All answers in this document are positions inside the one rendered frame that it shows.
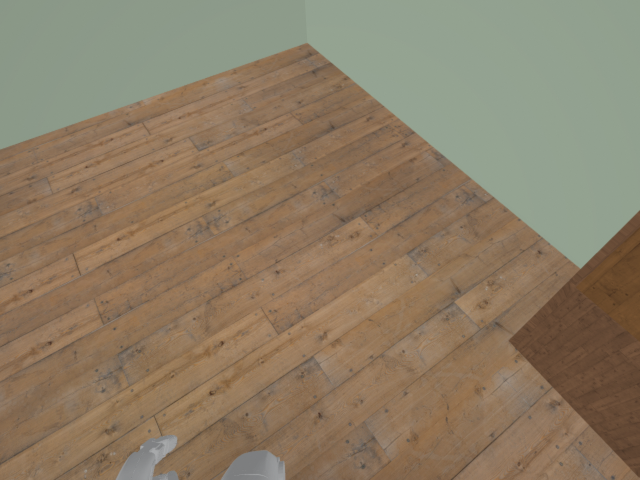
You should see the cupboard door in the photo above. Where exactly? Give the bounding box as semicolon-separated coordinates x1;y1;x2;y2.
576;227;640;341

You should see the robot left thigh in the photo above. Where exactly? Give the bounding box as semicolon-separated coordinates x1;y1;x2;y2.
221;451;285;480

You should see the left robot hand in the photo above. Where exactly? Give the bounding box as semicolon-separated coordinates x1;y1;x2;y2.
116;435;179;480

